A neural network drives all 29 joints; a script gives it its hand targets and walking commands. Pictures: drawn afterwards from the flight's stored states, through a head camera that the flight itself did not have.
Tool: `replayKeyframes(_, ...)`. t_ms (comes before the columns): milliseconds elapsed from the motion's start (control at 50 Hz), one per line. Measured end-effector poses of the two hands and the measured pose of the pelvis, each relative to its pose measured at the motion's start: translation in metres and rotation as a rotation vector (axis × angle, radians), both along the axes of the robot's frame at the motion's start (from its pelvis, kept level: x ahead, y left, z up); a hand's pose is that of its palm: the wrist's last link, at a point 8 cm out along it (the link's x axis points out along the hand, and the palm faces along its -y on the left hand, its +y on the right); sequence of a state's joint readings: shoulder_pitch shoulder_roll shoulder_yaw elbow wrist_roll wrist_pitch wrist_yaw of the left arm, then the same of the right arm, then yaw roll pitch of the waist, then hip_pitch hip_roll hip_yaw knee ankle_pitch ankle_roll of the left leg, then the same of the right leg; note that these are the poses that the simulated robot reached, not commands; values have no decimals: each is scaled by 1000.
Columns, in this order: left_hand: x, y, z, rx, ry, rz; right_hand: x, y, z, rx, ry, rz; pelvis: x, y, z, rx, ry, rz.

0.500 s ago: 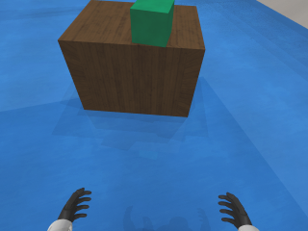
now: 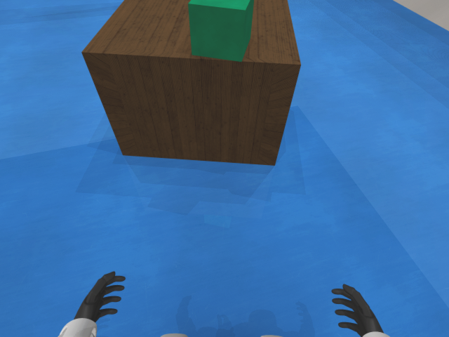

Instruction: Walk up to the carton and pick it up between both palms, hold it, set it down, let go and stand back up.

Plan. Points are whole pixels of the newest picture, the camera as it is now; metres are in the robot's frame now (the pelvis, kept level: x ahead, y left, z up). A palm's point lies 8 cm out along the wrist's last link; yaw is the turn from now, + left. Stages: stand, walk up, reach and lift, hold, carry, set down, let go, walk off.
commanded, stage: stand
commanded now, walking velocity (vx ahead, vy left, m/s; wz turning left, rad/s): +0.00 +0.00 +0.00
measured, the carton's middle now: (222, 22) +1.22 +0.04 -0.01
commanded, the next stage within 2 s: none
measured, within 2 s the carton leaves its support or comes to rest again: neither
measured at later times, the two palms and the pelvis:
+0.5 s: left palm (87, 317) +0.15 +0.25 -0.07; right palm (371, 334) +0.14 -0.26 -0.08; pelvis +0.00 +0.00 +0.00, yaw +0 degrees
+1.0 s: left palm (85, 321) +0.15 +0.25 -0.07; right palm out of the picture +0.13 -0.26 -0.09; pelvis -0.01 +0.00 +0.00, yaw +0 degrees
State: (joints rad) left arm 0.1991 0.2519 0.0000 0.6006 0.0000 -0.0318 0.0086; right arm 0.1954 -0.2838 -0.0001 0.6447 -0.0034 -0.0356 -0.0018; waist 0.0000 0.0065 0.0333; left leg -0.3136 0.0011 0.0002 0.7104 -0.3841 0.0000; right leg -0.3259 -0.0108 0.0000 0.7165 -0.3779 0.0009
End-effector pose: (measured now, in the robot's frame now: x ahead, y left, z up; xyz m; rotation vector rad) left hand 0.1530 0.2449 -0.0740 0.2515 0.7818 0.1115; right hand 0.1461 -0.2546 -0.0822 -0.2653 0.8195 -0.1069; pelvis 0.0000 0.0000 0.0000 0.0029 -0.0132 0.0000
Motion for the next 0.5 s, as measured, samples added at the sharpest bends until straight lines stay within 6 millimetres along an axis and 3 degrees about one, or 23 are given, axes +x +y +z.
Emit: replayKeyframes(500,0,1,1,4,-3,-2,-5,-4,-2,-10,18,-3,0,0,0,0,-1,0)
